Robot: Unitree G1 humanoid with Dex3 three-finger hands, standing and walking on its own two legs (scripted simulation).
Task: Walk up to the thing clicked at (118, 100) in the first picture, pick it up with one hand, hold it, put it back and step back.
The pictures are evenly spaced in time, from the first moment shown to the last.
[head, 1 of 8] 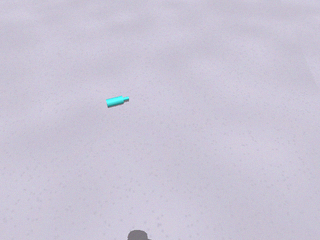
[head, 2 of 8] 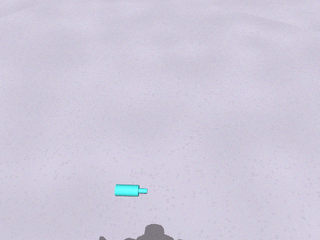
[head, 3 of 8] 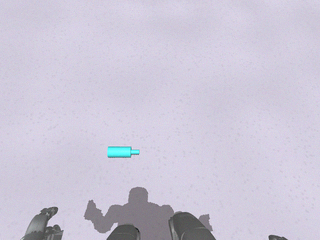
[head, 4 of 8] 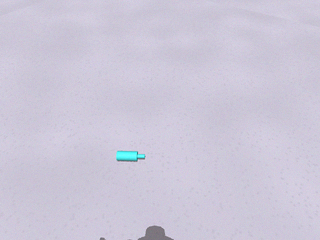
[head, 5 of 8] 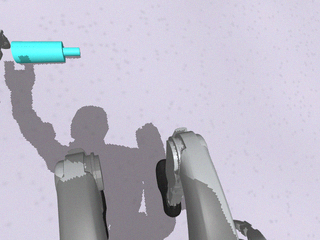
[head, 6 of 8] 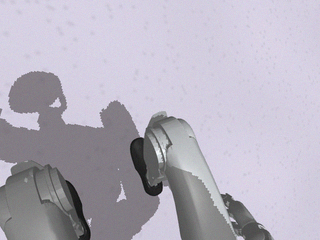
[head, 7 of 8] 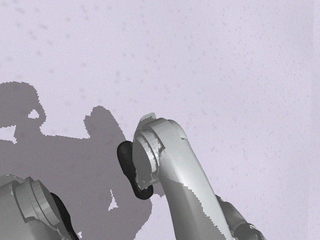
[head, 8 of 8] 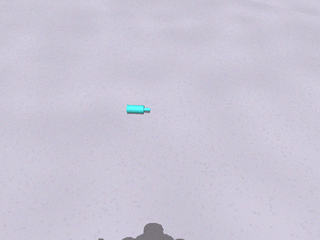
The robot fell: no
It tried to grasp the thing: no
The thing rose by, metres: 0.00
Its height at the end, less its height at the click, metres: +0.00
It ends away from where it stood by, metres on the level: 0.01
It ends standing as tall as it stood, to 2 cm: yes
